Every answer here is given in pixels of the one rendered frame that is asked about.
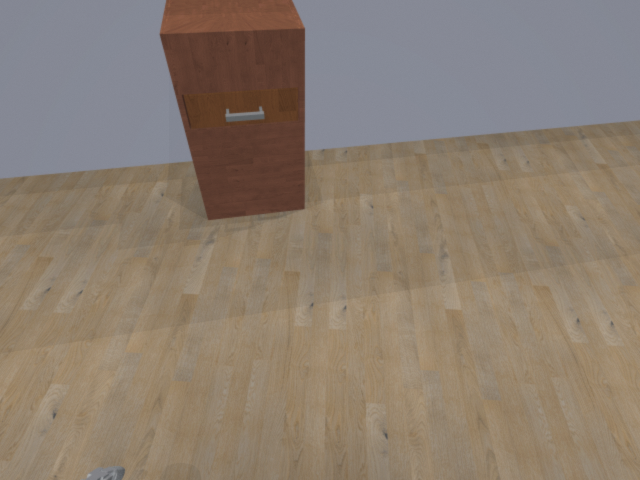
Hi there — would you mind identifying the handle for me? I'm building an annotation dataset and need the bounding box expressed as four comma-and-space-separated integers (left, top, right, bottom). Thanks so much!
225, 106, 265, 122

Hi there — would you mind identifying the cabinet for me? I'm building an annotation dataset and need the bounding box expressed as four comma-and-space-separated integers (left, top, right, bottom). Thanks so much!
160, 0, 305, 220

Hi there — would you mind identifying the drawer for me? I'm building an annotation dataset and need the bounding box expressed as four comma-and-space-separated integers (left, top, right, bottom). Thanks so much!
184, 87, 298, 129

